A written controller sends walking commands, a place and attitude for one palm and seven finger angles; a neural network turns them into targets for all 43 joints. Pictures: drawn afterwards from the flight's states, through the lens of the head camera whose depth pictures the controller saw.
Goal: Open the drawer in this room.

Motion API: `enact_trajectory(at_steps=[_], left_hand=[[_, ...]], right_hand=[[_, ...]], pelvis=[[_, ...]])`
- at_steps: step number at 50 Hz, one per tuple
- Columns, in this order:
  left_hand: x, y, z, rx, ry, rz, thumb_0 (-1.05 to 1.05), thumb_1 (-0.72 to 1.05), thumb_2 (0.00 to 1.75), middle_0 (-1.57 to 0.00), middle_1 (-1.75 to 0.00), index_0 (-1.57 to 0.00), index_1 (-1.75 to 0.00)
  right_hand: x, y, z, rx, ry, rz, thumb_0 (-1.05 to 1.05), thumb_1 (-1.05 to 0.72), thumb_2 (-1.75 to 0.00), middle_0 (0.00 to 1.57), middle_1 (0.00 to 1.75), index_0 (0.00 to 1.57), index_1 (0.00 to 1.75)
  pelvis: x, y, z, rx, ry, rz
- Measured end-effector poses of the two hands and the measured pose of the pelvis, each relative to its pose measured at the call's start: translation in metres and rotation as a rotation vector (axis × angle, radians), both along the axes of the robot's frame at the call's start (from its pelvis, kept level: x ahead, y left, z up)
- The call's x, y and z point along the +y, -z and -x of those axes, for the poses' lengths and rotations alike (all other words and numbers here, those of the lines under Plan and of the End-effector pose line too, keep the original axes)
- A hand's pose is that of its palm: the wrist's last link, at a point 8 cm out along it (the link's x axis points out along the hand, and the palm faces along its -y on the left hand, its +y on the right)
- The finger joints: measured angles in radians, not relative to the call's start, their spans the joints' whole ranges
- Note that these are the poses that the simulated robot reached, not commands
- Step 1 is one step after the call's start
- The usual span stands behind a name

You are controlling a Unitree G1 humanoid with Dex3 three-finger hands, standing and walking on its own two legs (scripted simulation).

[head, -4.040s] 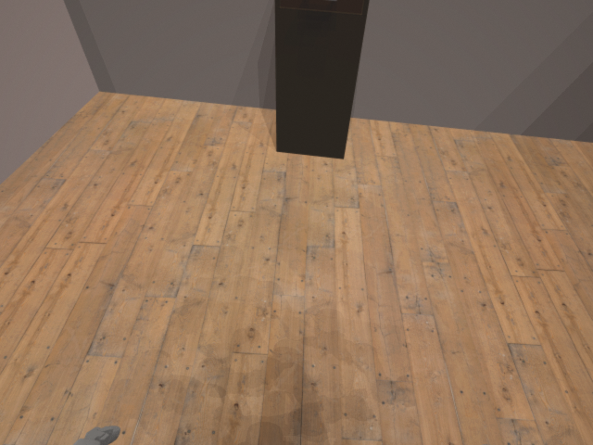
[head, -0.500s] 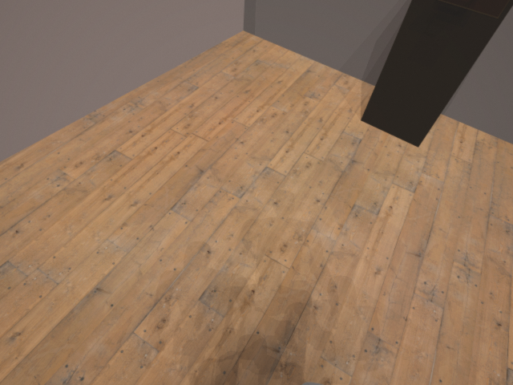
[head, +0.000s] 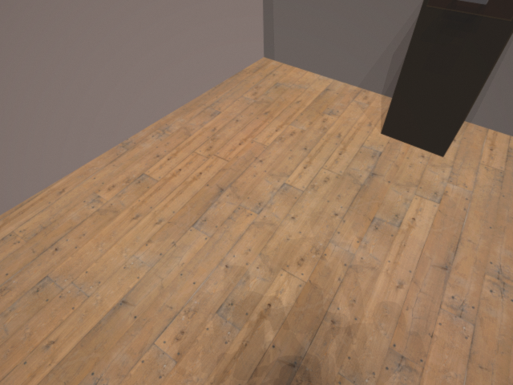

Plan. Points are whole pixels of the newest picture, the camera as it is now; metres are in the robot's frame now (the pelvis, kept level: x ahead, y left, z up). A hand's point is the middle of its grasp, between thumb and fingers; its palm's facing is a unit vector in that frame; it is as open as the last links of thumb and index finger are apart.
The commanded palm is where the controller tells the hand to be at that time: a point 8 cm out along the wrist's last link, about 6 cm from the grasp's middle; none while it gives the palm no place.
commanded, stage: stand and wait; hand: left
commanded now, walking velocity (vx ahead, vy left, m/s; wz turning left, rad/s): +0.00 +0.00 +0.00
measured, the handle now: out of the picture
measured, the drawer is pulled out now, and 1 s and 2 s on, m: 0.00 0.00 0.00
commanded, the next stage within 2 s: turn or walk to find it in 0.18 s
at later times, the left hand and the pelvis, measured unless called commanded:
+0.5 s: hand out of the picture -0.02 +0.21 -0.18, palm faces -0.05 -0.98 -0.20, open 7.4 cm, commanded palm none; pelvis -0.03 +0.03 -0.01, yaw -7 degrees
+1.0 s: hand out of the picture +0.00 +0.21 -0.19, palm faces +0.06 -0.98 -0.20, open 7.3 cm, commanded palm none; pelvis -0.04 +0.02 -0.01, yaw +2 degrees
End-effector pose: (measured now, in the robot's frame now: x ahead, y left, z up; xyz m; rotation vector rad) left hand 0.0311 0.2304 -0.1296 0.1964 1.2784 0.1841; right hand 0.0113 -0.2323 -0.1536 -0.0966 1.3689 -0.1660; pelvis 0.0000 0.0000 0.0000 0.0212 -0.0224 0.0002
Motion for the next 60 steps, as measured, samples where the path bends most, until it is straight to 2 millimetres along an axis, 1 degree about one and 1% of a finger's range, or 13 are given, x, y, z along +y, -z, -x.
enact_trajectory(at_steps=[5,10,18,22,27,31,34,39,44,48,53,56,60], left_hand=[[-0.001,0.012,0.025,0.052,-0.033,0.034,0.0,0.92,0.9,-0.2,-0.3,-0.2,-0.3],[0.0,0.024,0.049,0.112,-0.064,0.081,0.0,0.91,0.9,-0.2,-0.3,-0.2,-0.3],[0.006,0.025,0.066,0.175,-0.03,0.11,0.0,0.91,0.9,-0.2,-0.3,-0.2,-0.3],[0.018,0.025,0.062,0.187,0.003,0.086,0.0,0.9,0.9,-0.2,-0.3,-0.2,-0.3],[0.029,0.018,0.045,0.174,0.055,0.012,0.0,0.91,0.9,-0.2,-0.3,-0.2,-0.3],[0.024,0.013,0.026,0.11,0.094,-0.046,0.0,0.91,0.9,-0.2,-0.3,-0.2,-0.3],[0.012,0.007,0.017,0.066,0.106,-0.043,0.0,0.91,0.9,-0.2,-0.3,-0.2,-0.3],[-0.007,0.007,0.009,0.012,0.084,0.0,0.0,0.91,0.9,-0.2,-0.3,-0.2,-0.3],[-0.001,0.011,0.014,-0.012,0.038,0.021,0.01,0.94,0.9,-0.2,-0.3,-0.2,-0.3],[0.013,0.02,0.029,-0.006,-0.007,0.039,0.0,0.92,0.9,-0.2,-0.3,-0.2,-0.3],[0.042,0.036,0.054,0.023,-0.08,0.055,0.0,0.91,0.9,-0.2,-0.3,-0.2,-0.3],[0.055,0.031,0.065,0.049,-0.098,0.046,0.0,0.91,0.9,-0.2,-0.3,-0.2,-0.3],[0.068,0.018,0.068,0.032,-0.122,0.03,0.0,0.91,0.9,-0.2,-0.3,-0.2,-0.3]], right_hand=[[0.004,-0.002,0.003,0.022,-0.026,0.025,0.01,-0.91,-0.9,0.19,0.3,0.2,0.3],[0.018,-0.008,0.006,0.017,-0.046,0.041,0.01,-0.91,-0.9,0.19,0.3,0.2,0.3],[0.03,-0.012,0.017,-0.014,0.006,0.06,0.01,-0.93,-0.9,0.2,0.3,0.2,0.3],[0.032,-0.007,0.027,-0.02,0.047,0.054,0.01,-0.92,-0.9,0.2,0.3,0.21,0.3],[0.024,0.005,0.041,-0.025,0.103,0.031,0.01,-0.91,-0.9,0.2,0.3,0.21,0.3],[0.012,0.019,0.049,-0.015,0.124,0.005,0.01,-0.91,-0.9,0.2,0.3,0.21,0.3],[0.006,0.017,0.051,0.006,0.117,-0.007,0.01,-0.91,-0.9,0.2,0.3,0.2,0.3],[0.001,0.005,0.046,0.017,0.081,-0.004,0.01,-0.91,-0.9,0.2,0.3,0.2,0.3],[0.001,-0.004,0.033,0.01,0.026,0.019,0.01,-0.91,-0.9,0.2,0.3,0.2,0.3],[0.007,-0.01,0.016,-0.016,-0.031,0.048,0.01,-0.91,-0.9,0.19,0.3,0.2,0.3],[0.024,-0.013,-0.003,-0.075,-0.1,0.088,0.01,-0.91,-0.9,0.19,0.3,0.2,0.3],[0.034,-0.02,-0.006,-0.097,-0.122,0.094,0.01,-0.91,-0.9,0.2,0.3,0.2,0.3],[0.043,-0.026,-0.004,-0.093,-0.152,0.087,0.01,-0.91,-0.9,0.2,0.3,0.2,0.3]], pelvis=[[0.004,0.003,0.005,0.003,-0.011,0.022],[0.012,0.003,0.008,-0.008,-0.005,0.025],[0.025,0.002,0.018,-0.015,0.054,0.028],[0.028,0.005,0.025,-0.005,0.089,0.015],[0.021,0.011,0.03,0.003,0.141,-0.009],[0.008,0.017,0.029,0.012,0.146,-0.012],[0.002,0.012,0.028,0.011,0.12,0.001],[-0.004,0.004,0.03,0.005,0.082,0.0],[0.0,0.003,0.035,0.003,0.035,0.011],[0.011,0.006,0.041,0.006,-0.005,0.023],[0.032,0.015,0.047,0.006,-0.052,0.029],[0.04,0.01,0.051,0.009,-0.063,0.036],[0.044,0.001,0.055,0.021,-0.094,0.047]])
